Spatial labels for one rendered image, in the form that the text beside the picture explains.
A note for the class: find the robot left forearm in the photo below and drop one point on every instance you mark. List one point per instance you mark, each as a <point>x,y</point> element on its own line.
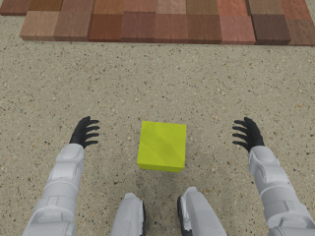
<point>58,200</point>

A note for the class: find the robot right forearm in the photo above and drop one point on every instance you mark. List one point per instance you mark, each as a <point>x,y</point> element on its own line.
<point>281,204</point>

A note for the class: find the right robot upper arm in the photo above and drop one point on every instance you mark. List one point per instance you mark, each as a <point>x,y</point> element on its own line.
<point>291,231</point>

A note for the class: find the robot right thigh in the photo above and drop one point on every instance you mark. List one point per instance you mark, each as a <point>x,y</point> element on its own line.
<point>204,221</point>

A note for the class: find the right robot hand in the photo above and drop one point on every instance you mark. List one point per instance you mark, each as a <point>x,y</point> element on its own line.
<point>253,138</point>

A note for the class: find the robot right foot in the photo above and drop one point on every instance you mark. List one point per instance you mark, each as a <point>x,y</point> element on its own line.
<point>187,232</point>

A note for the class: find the left robot hand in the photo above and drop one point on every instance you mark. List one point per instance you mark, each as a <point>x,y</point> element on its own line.
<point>80,133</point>

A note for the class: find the left robot upper arm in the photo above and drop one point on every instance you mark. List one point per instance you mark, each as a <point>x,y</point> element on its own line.
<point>52,228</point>

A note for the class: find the carton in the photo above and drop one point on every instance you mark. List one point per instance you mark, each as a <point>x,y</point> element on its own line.
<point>162,146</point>

